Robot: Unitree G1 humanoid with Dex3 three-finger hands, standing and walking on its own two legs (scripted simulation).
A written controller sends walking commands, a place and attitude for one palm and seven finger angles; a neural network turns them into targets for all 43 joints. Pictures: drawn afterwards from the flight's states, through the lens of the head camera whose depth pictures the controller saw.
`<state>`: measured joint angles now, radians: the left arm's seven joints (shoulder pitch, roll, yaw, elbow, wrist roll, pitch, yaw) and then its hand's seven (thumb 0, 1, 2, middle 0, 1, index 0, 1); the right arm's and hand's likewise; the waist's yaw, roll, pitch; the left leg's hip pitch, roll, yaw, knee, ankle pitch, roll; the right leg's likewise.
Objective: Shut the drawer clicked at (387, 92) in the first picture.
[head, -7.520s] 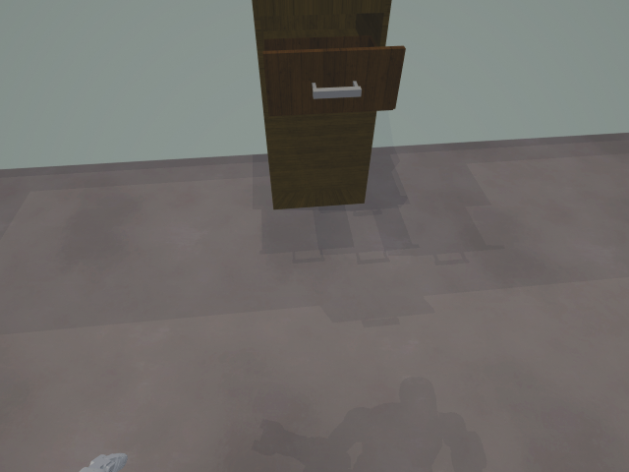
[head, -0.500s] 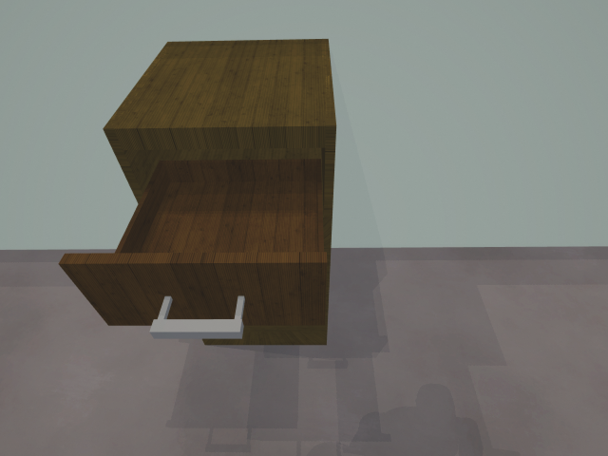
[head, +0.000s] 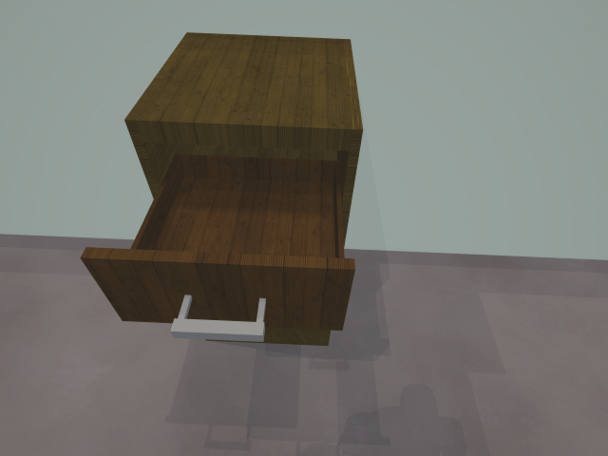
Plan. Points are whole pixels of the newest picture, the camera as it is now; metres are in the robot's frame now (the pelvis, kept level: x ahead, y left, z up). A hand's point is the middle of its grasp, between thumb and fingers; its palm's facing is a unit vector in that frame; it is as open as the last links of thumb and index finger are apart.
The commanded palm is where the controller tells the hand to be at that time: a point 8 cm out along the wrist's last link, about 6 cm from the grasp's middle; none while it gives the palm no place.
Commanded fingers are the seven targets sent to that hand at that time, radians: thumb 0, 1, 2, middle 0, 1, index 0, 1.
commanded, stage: come to a stop and stand still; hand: left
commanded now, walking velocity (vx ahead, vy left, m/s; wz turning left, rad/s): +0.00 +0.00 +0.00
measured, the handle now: (221, 317) +0.32 +0.15 -0.03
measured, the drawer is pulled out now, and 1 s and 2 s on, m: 0.28 0.28 0.28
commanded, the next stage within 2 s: look again from close up in 0.30 s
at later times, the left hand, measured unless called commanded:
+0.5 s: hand out of the picture +0.01 +0.17 -0.18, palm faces +0.02 -0.99 -0.17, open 7.3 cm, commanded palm none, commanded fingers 0.00 0.90 0.90 -0.20 -0.30 -0.20 -0.30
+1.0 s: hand out of the picture +0.02 +0.17 -0.17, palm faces +0.02 -0.98 -0.17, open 7.3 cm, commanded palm none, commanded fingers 0.00 0.90 0.90 -0.20 -0.30 -0.20 -0.30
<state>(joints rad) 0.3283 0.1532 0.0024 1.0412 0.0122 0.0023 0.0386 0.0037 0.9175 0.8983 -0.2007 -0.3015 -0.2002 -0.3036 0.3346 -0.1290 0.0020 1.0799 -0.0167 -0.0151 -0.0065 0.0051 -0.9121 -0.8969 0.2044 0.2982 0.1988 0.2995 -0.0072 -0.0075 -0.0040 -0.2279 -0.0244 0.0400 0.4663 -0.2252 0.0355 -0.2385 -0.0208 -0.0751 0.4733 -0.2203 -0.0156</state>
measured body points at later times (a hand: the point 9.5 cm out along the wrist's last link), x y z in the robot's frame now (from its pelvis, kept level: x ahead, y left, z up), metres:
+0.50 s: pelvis +0.02 +0.01 +0.00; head +0.01 +0.02 +0.45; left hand +0.01 +0.22 -0.16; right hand +0.02 -0.21 -0.15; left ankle +0.02 +0.10 -0.74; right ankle +0.02 -0.11 -0.74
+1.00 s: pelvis +0.02 +0.01 +0.00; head +0.02 +0.01 +0.45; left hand +0.02 +0.22 -0.16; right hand +0.01 -0.21 -0.16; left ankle +0.02 +0.10 -0.74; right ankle +0.02 -0.11 -0.74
